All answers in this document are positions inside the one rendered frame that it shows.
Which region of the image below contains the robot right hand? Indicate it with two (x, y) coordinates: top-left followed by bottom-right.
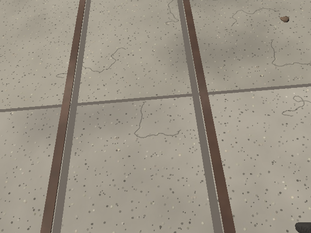
(295, 222), (311, 233)

